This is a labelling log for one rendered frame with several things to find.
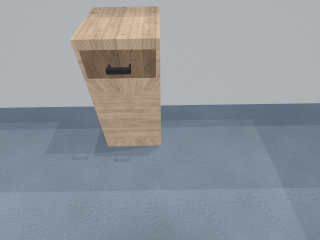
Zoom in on drawer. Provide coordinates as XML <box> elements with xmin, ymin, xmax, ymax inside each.
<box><xmin>79</xmin><ymin>49</ymin><xmax>156</xmax><ymax>79</ymax></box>

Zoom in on cabinet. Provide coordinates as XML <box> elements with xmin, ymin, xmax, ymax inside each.
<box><xmin>70</xmin><ymin>6</ymin><xmax>161</xmax><ymax>147</ymax></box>

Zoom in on handle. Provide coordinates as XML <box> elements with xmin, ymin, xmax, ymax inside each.
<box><xmin>105</xmin><ymin>64</ymin><xmax>131</xmax><ymax>75</ymax></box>

